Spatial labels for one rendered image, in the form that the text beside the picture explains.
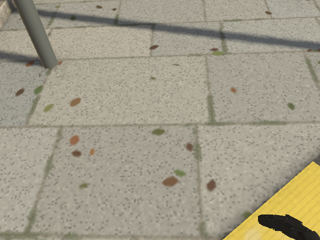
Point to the robot right hand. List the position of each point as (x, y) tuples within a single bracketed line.
[(288, 225)]

